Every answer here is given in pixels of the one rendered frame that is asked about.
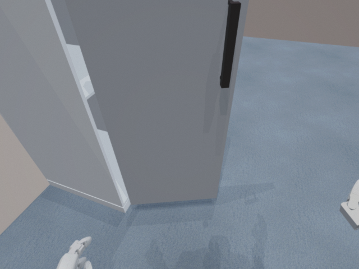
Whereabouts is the fridge door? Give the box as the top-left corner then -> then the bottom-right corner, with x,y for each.
65,0 -> 249,205

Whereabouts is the handle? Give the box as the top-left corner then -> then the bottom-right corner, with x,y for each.
220,0 -> 241,88

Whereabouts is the left robot hand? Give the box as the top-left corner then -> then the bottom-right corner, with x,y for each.
56,236 -> 92,269

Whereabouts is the right robot hand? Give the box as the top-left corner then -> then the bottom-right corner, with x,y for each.
339,179 -> 359,230

